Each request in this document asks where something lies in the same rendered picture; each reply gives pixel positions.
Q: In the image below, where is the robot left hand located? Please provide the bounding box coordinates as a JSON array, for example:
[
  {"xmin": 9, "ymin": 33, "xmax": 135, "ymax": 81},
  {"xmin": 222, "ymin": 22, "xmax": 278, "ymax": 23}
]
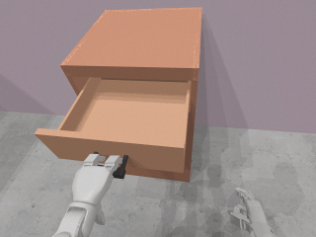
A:
[{"xmin": 72, "ymin": 154, "xmax": 122, "ymax": 225}]

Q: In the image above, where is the left robot forearm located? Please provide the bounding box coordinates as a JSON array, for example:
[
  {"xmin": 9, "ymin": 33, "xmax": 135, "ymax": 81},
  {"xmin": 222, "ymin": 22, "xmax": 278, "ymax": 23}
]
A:
[{"xmin": 52, "ymin": 200, "xmax": 98, "ymax": 237}]

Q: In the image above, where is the handle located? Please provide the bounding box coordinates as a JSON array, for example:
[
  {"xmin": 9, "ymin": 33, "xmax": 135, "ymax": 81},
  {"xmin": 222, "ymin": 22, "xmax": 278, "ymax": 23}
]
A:
[{"xmin": 93, "ymin": 151, "xmax": 128, "ymax": 179}]

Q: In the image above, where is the right robot forearm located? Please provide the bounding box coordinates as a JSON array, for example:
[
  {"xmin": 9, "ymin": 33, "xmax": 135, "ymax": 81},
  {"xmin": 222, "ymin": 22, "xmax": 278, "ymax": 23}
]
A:
[{"xmin": 249, "ymin": 222, "xmax": 277, "ymax": 237}]

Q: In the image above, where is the robot right hand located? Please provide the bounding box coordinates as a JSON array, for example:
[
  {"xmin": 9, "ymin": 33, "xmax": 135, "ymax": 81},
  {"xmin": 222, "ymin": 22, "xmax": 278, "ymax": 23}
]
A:
[{"xmin": 230, "ymin": 188, "xmax": 268, "ymax": 232}]

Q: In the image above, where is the cabinet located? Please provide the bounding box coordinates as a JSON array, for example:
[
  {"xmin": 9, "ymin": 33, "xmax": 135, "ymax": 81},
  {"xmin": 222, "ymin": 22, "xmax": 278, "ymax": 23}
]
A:
[{"xmin": 60, "ymin": 7, "xmax": 202, "ymax": 183}]

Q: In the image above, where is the drawer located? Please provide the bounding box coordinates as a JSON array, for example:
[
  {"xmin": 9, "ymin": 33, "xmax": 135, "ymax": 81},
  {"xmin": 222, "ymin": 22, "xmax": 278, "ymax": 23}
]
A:
[{"xmin": 34, "ymin": 77, "xmax": 192, "ymax": 173}]

